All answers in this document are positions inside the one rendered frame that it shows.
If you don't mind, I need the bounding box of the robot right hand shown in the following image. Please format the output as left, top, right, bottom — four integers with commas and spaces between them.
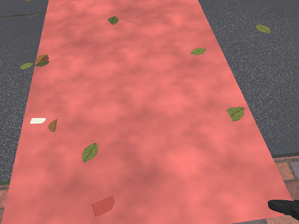
268, 200, 299, 220

